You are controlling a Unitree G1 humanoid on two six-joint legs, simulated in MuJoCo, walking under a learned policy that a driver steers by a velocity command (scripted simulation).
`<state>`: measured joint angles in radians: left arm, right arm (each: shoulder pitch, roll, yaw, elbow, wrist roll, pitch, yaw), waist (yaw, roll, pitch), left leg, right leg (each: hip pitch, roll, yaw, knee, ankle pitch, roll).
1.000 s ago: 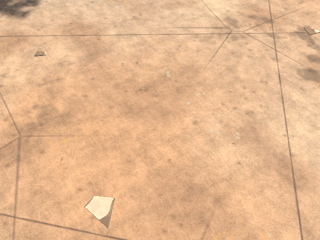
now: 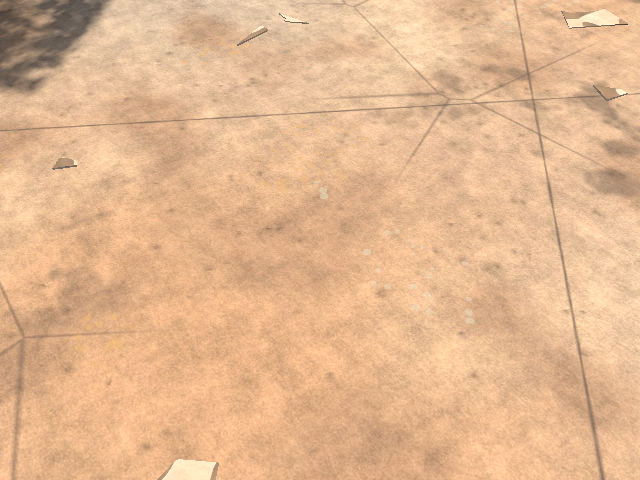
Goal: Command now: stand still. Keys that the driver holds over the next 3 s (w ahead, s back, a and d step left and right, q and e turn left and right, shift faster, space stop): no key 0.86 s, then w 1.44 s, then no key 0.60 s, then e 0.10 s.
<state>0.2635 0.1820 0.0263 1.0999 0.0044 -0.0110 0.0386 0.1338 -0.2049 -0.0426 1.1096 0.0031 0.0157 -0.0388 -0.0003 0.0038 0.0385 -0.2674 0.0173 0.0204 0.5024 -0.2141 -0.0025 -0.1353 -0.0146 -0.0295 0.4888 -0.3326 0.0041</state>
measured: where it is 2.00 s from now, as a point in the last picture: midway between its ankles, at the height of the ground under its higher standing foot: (325, 448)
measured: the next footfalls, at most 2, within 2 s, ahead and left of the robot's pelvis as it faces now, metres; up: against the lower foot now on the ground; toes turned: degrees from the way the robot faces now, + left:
right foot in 1.60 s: +0.48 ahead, -0.11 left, +0.00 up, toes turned -3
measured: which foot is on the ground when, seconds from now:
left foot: down 0.00-1.00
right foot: down 0.00-1.00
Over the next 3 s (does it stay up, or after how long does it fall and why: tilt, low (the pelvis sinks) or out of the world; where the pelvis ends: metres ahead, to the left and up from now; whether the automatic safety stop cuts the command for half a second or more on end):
stays up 0.90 0.02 0.00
